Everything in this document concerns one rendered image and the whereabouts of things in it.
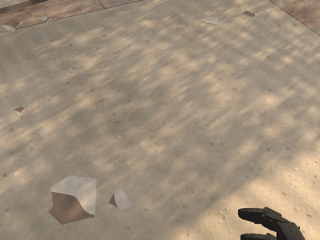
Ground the robot right hand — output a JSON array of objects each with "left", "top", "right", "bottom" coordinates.
[{"left": 238, "top": 207, "right": 305, "bottom": 240}]

